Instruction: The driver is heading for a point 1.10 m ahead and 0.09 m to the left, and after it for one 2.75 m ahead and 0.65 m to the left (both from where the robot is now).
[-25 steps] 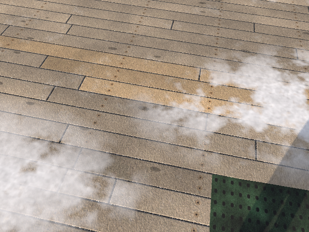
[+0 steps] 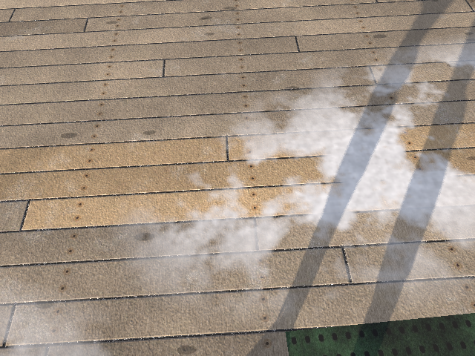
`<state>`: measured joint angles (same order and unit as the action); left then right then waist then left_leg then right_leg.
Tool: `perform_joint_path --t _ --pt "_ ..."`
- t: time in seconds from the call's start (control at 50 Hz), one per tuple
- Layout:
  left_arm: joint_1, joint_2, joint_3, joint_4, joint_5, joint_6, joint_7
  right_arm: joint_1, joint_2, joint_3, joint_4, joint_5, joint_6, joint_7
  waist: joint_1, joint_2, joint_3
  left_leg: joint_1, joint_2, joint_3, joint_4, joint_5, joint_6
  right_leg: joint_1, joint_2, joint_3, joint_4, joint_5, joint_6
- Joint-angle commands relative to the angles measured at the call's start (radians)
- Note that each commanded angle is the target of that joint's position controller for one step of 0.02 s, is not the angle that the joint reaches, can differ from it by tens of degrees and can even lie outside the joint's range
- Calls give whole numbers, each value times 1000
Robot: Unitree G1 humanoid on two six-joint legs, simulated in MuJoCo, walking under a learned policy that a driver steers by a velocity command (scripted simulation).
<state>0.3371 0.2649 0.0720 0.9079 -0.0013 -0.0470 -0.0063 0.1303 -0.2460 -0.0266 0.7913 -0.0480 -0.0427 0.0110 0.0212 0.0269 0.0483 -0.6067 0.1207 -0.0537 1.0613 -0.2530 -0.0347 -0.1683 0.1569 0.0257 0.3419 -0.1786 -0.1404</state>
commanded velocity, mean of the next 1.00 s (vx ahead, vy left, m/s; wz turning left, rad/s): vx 0.50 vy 0.00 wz -0.12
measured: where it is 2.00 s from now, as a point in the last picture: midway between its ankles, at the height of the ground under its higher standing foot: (250, 194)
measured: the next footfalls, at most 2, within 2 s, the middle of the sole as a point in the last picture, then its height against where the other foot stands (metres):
left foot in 0.30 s outside the picture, level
right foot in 0.84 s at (299, 311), level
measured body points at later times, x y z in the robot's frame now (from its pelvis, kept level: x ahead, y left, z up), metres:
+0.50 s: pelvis +0.28 +0.05 +0.00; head +0.30 +0.07 +0.45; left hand +0.39 +0.31 -0.14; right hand +0.31 -0.22 -0.12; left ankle +0.31 +0.12 -0.74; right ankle +0.22 -0.07 -0.66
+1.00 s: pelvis +0.53 -0.03 +0.00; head +0.55 -0.05 +0.45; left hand +0.67 +0.21 -0.11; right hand +0.52 -0.29 -0.15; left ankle +0.47 +0.11 -0.66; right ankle +0.56 -0.10 -0.74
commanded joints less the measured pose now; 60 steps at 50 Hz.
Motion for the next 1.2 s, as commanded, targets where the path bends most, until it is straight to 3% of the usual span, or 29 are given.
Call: perform_joint_path --t 0.02,0.1,0.2,0.24,0.28,0.3,0.32,0.34,0.36,0.38,0.4,0.42,0.46,0.58,0.64,0.72,0.78,0.82,0.84,0.86,0.88,0.9,0.92,0.94,0.98,1.06,1.16,1.18,1.2 --pt "57 145 31 -54 -3 -15 4 -19 -80 -18 -62 -1 13 3 2 -62 -14 -58 -17 54 -107 104 -31 20 -246 247 -140 328 -109" --pt "121 146 31 -51 0 -10 8 -131 -76 -10 -103 6 8 10 53 -85 -20 -102 -39 53 -279 213 -27 132 -249 262 -117 342 -79" --pt "170 137 19 -36 16 -17 21 -226 -76 1 -144 14 -12 20 84 -100 -1 -45 -78 74 -450 235 26 227 -294 273 -77 469 -68" --pt "133 155 20 -41 19 -21 26 -165 -98 -6 -135 16 -20 18 40 -111 -2 71 -99 71 -516 183 65 223 -312 271 -41 561 -41" --pt "96 174 21 -42 21 -27 23 27 -140 -27 -74 20 -30 2 -46 -100 -83 316 -159 94 -574 115 105 209 -280 235 146 787 -9" --pt "85 167 17 -43 18 -30 16 170 -166 -39 -37 14 -40 -11 -116 -61 -165 520 -114 57 -613 138 135 129 -233 191 334 712 9" --pt "112 95 -4 -75 14 -36 12 325 -240 -54 -29 -8 -44 -27 -152 56 -306 748 128 -220 -618 -4 187 -31 -170 142 626 353 26" --pt "252 62 -5 -68 -19 -33 9 317 -301 -77 -5 2 -28 -21 -69 314 -369 888 320 -707 -773 -66 331 -318 9 58 908 -324 64" --pt "195 135 0 -49 22 -24 17 220 -213 -64 -29 24 -17 -8 -52 99 -212 759 288 -687 -803 -162 324 -427 -74 105 978 -283 54" --pt "89 128 -1 -64 29 -23 8 150 -140 -46 -40 30 -20 -3 -51 -5 -100 632 237 -510 -810 -131 304 -429 -112 107 951 -200 56" --pt "44 104 -7 -78 26 -24 0 126 -106 -37 -29 22 -25 0 -35 -32 -38 537 181 -387 -838 -17 273 -410 -145 97 891 -158 58" --pt "-1 101 -6 -89 38 -19 -5 156 -92 -29 -7 22 -36 -1 -32 -11 -4 485 125 -283 -838 167 231 -381 -170 96 827 -143 60" --pt "58 77 -16 -74 43 1 -18 167 -106 -31 18 30 -49 -3 2 69 -53 465 97 -220 -867 219 236 -331 -178 62 793 -129 81" --pt "-163 49 -34 -140 43 11 -31 266 -109 -33 80 43 -57 1 -29 42 9 508 59 -97 -950 306 247 -491 -244 -22 594 29 129" --pt "-277 25 -50 -173 36 5 -35 303 -112 -34 103 44 -55 2 -57 46 18 514 30 -35 -944 358 225 -448 -235 -62 411 122 138" --pt "-367 32 -55 -199 29 0 -31 359 -126 -35 134 37 -51 -2 -82 50 22 593 65 -29 -903 451 217 -406 -208 -84 280 142 116" --pt "-368 50 -48 -205 31 -7 -24 357 -135 -37 151 31 -44 -11 -63 49 22 665 97 -30 -834 585 205 -356 -182 -90 219 56 77" --pt "-209 73 -32 -156 38 -21 -10 335 -147 -38 157 34 -37 -15 17 37 -51 642 75 -21 -636 782 179 -125 -133 -96 129 29 43" --pt "-45 110 -16 -104 52 -34 1 325 -135 -33 150 41 -37 -13 82 -3 -149 540 28 10 -449 703 160 110 -170 -56 99 51 13" --pt "106 203 8 -89 79 -41 17 334 -66 -13 101 62 -41 -8 120 -139 -290 274 -54 59 -133 331 127 403 -442 254 72 -54 -54" --pt "113 246 25 -79 52 -23 11 418 -47 -14 103 70 -35 -15 79 -293 -381 56 -187 73 121 -269 115 487 -620 601 -45 -117 -136" --pt "28 172 10 -96 31 -14 6 360 -137 -40 118 43 -22 -22 56 -124 -236 -7 -122 -6 179 -219 126 357 -575 517 -67 -172 -115" --pt "-53 108 -7 -106 26 -19 4 303 -110 -38 109 42 -23 -14 31 -87 -109 -10 -85 -13 157 -141 125 219 -531 380 -107 -143 -93" --pt "-87 66 -17 -102 27 -27 2 284 -79 -34 112 43 -18 -9 6 -76 -43 24 -54 -12 105 -89 123 119 -481 269 -149 -70 -52" --pt "-96 50 -22 -83 24 -45 10 299 -60 -36 120 19 9 7 -33 -122 -14 86 -33 -1 65 -43 107 24 -425 135 -191 19 -8" --pt "-45 69 -12 -54 14 -72 13 207 -43 -42 86 19 32 26 -43 -88 1 -10 -19 16 45 69 85 49 -410 -2 -224 158 -7" --pt "16 48 -15 -16 18 -66 20 57 -29 -38 39 26 36 39 -18 -79 18 -93 -41 62 -117 227 72 116 -355 -144 -219 252 21" --pt "31 71 -13 -14 17 -68 19 22 -11 -28 12 21 34 43 -17 -108 36 -71 -22 68 -194 248 75 94 -391 -156 -211 309 12" --pt "42 64 -13 -3 15 -67 20 -25 -13 -24 -1 17 33 47 -7 -92 58 -68 -30 97 -243 259 79 110 -390 -180 -207 371 17"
